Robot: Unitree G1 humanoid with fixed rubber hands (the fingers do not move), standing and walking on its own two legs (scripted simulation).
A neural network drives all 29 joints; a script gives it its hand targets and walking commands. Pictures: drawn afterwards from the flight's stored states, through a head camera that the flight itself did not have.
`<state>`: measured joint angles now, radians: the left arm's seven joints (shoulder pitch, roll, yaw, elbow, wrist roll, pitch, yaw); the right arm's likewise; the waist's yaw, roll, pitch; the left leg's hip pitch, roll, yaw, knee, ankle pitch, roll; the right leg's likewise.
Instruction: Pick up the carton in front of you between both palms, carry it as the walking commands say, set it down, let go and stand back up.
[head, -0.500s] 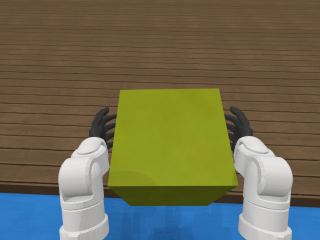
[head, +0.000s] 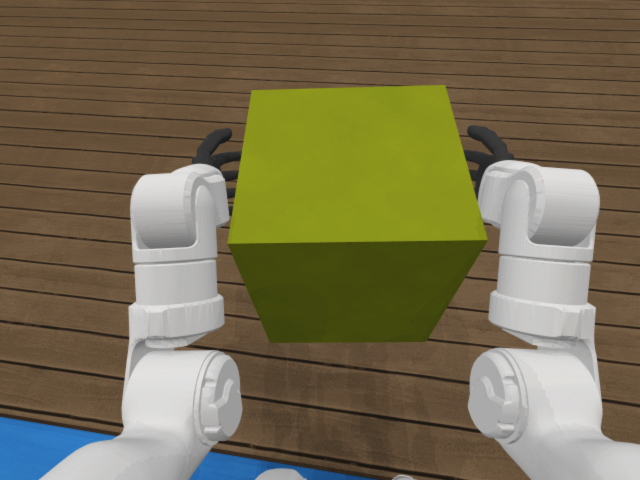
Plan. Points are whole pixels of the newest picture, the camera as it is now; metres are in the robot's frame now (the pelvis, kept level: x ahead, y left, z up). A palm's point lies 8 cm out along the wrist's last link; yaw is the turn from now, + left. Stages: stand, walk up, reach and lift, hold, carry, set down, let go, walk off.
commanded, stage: carry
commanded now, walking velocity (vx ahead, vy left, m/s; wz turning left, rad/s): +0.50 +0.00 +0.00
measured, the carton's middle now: (347, 228) +0.39 +0.01 +0.08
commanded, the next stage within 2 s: none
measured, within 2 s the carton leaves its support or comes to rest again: neither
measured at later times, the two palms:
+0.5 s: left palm out of the picture +0.76 +0.13 +0.23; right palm out of the picture +0.70 -0.16 +0.22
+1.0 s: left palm out of the picture +1.04 +0.19 +0.33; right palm out of the picture +1.07 -0.11 +0.33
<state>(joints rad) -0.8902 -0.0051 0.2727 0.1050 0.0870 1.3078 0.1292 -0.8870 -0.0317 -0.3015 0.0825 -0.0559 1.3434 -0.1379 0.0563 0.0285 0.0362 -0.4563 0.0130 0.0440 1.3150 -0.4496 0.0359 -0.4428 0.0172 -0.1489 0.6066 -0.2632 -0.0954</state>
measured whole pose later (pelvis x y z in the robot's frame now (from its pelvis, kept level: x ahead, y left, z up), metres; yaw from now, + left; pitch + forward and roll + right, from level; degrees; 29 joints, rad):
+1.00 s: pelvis +0.67 +0.01 +0.15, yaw +0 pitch +5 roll +1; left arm -0.95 0.03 0.28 0.23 0.05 1.39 0.15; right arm -0.96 -0.02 -0.35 0.20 -0.11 1.42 -0.13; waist 0.09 -0.02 -0.03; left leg -0.61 0.02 0.02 1.00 -0.34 0.02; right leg -0.31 0.03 -0.12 0.41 -0.20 -0.11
